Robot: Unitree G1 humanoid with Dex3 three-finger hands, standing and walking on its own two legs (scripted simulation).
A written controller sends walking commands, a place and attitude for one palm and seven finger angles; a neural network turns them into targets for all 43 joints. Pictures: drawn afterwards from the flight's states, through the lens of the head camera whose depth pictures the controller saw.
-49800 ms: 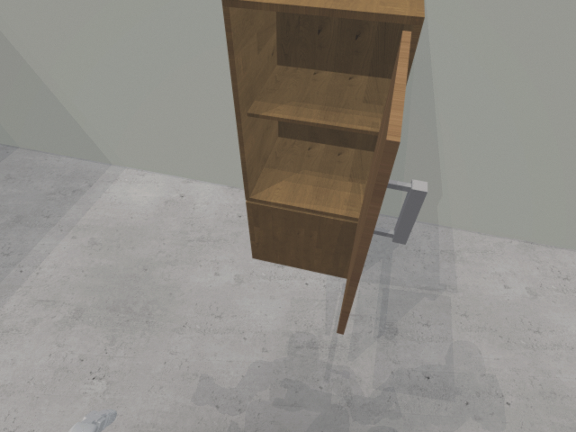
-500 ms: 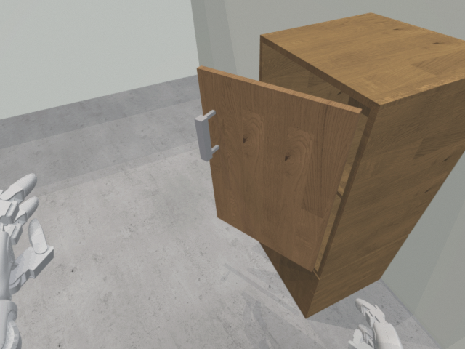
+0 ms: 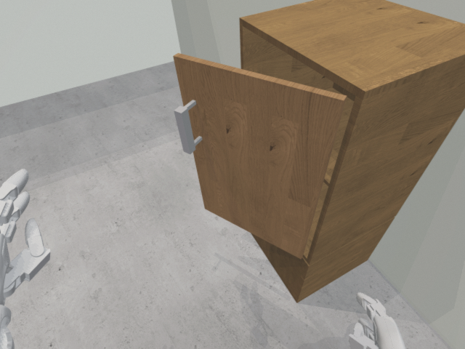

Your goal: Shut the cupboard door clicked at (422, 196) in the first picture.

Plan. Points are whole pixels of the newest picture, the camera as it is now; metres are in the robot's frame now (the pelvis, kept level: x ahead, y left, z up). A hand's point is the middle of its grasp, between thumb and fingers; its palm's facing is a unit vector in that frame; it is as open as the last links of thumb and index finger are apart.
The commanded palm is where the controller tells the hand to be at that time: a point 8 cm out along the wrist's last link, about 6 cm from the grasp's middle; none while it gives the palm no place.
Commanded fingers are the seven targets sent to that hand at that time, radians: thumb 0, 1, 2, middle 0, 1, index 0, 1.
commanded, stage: step back with the hand held close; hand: left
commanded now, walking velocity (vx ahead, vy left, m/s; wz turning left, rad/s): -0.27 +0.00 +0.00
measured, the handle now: (190, 126) +0.63 +0.18 +0.03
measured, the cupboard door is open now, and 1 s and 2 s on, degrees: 29 29 29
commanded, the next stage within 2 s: stop stepping back and stand still in 1.12 s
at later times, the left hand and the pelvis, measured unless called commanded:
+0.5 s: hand out of the picture +0.13 +0.31 +0.15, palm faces +0.45 -0.76 -0.47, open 7.4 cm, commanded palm +0.07 +0.33 +0.17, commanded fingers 0.00 0.90 0.90 -0.20 -0.30 -0.20 -0.30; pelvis -0.07 +0.03 -0.01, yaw +1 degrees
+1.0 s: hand out of the picture +0.02 +0.29 +0.17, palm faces +0.50 -0.74 -0.46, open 7.4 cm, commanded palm -0.07 +0.32 +0.17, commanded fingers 0.00 0.90 0.90 -0.20 -0.30 -0.20 -0.30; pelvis -0.18 +0.01 -0.02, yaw +6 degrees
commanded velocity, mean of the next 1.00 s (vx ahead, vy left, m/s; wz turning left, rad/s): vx -0.32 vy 0.00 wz -0.02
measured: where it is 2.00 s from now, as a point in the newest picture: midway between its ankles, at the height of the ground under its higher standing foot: outside the picture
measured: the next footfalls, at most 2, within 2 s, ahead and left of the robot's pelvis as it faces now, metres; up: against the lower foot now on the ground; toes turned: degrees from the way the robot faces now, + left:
right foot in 1.14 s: -0.28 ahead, -0.12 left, +0.00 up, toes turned +4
left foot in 1.32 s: -0.18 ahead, +0.11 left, +0.00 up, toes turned +6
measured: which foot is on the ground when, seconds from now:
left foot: down 0.00-1.00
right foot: down 0.00-0.92, up 0.94-1.00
